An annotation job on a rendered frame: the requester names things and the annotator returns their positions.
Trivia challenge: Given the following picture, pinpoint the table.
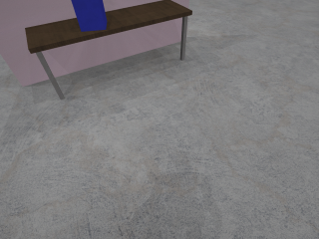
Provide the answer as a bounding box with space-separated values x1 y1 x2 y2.
25 0 192 100

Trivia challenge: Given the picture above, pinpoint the carton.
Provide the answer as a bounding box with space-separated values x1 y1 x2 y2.
71 0 108 32

